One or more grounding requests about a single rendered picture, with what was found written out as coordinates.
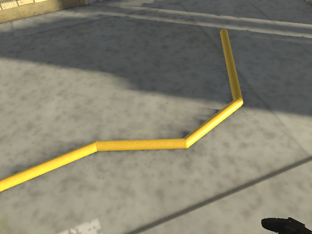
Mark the robot right hand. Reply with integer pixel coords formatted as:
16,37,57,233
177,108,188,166
261,217,312,234

